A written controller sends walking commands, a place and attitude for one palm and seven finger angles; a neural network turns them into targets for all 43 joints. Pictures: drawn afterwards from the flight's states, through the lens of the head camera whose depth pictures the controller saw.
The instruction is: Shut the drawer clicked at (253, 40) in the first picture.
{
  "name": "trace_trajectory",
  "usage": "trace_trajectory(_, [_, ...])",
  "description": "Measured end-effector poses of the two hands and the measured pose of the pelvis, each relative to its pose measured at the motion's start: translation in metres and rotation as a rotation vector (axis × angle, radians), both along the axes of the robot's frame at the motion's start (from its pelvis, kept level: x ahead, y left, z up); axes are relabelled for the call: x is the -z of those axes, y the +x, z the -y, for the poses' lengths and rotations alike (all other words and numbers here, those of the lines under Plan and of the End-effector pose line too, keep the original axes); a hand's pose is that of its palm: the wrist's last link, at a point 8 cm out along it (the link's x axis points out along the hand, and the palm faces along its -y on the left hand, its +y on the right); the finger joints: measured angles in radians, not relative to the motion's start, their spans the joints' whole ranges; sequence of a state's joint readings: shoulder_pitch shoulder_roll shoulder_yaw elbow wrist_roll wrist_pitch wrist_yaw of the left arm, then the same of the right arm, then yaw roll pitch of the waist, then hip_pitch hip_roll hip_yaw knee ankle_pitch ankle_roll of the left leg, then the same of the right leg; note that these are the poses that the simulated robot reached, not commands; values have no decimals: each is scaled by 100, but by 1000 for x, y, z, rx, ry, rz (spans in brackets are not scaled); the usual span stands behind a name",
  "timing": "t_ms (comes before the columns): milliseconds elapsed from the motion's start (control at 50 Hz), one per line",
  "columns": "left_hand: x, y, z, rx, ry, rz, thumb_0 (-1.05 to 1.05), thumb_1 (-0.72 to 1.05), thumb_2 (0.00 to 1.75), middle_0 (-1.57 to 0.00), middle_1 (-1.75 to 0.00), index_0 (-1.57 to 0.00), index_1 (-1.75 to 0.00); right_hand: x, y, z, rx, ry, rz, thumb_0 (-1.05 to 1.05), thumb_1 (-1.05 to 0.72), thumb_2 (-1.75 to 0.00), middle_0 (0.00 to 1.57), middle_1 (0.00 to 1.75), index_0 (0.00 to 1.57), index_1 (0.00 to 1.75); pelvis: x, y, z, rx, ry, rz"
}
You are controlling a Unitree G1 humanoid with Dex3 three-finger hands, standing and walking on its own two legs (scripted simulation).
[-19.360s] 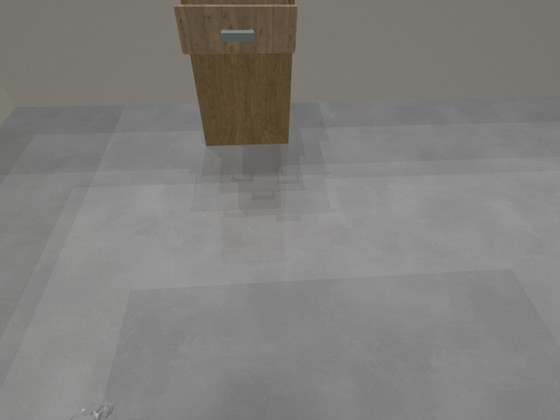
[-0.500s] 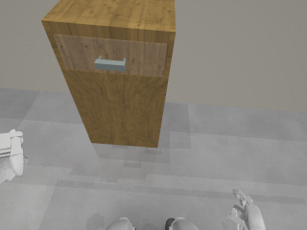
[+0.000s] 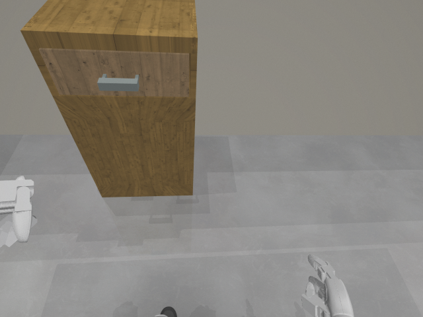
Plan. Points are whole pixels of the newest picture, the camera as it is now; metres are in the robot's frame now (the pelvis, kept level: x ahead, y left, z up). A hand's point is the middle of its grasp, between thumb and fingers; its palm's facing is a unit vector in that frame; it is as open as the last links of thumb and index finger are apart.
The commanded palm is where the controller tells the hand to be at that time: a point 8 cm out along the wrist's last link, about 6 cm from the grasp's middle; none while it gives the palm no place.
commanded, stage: stop stepping back and stand still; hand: left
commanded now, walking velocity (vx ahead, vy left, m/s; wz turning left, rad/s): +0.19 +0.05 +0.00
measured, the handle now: (119, 80) +0.78 +0.31 -0.01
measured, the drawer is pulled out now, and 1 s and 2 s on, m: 0.00 0.00 0.00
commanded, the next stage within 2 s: let the arm hang, fingers relaxed in 0.62 s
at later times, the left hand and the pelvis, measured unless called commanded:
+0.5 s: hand out of the picture +0.14 +0.25 +0.19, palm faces +0.36 -0.80 -0.49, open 3.2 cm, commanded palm +0.07 +0.30 +0.18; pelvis -0.05 +0.01 +0.00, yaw +1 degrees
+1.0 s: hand out of the picture +0.03 +0.23 -0.16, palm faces +0.12 -0.97 -0.23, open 3.1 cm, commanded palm none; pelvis -0.05 +0.03 -0.01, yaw +7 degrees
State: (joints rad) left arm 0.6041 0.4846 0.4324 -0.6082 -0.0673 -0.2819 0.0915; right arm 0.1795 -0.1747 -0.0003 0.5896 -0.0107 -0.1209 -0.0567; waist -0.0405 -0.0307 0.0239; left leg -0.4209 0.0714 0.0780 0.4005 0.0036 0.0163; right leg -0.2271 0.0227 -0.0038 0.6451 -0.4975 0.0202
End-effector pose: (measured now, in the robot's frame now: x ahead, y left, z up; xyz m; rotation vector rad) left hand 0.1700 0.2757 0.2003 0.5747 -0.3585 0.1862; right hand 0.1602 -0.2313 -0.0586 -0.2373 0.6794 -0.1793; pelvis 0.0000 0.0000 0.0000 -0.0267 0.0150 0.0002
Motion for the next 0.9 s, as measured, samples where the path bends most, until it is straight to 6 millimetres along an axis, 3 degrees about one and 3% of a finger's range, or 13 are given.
trace_trajectory(100, [6, -43, -1, -74, 13, -86, 1, 88, 90, -140, -160, -141, -159, 1, -33, 23, 41, -16, -3, 1, -90, -90, 20, 30, 21, 30, 1, -18, 1, -12, 19, 21])
trace_trajectory(200, [14, -72, -24, -211, -83, -49, 1, 88, 90, -141, -160, -141, -159, 6, -61, 26, 66, -59, -101, 1, -90, -90, 20, 30, 20, 30, -6, -18, -7, -3, 29, -1])
trace_trajectory(320, [36, -64, -42, -262, -196, 4, 1, 88, 90, -141, -160, -141, -159, 12, -64, 1, 18, -79, -86, 2, -90, -90, 20, 30, 20, 30, 2, -33, -21, -40, 20, 22])
trace_trajectory(400, [18, -59, -29, -175, -136, 11, 1, 89, 90, -141, -160, -141, -159, 4, -59, -29, -33, 3, -8, 2, -90, -90, 20, 30, 20, 30, -3, -42, -18, -34, 35, 35])
trace_trajectory(480, [-4, -69, -11, -101, -25, 28, 1, 89, 90, -141, -160, -141, -159, 6, -54, -47, -79, 88, 36, 1, -90, -90, 20, 30, 21, 30, -2, -47, -13, -24, 31, 35])
trace_trajectory(580, [-4, -83, -20, -155, -6, -28, 1, 88, 90, -141, -160, -141, -159, 18, -55, -44, -72, 103, -39, 1, -90, -90, 21, 30, 21, 30, -4, -48, -16, -24, 17, 18])
trace_trajectory(720, [34, -87, -54, -289, -139, -103, 1, 88, 90, -141, -160, -141, -159, 19, -58, -27, -48, -19, -95, 1, -90, -90, 21, 30, 21, 30, -2, -41, -34, -53, 6, 19])
trace_trajectory(760, [68, -76, -62, -279, -166, -204, 0, 89, 90, -141, -160, -141, -159, 26, -56, -24, -82, -27, -118, 1, -90, -90, 20, 30, 21, 30, 3, -43, -41, -83, 8, 11])
trace_trajectory(820, [159, -67, -68, -340, -310, -571, 0, 89, 90, -138, -158, -138, -157, 40, -60, -23, -107, -25, -198, 1, -90, -90, 20, 30, 21, 30, 5, -48, -46, -113, 17, 4])
trace_trajectory(900, [265, -97, -33, -348, -445, -1014, 0, 90, 90, -129, -150, -129, -149, 50, -77, -30, -108, -1, -265, 1, -90, -90, 20, 30, 20, 30, 8, -52, -41, -108, 42, 21])
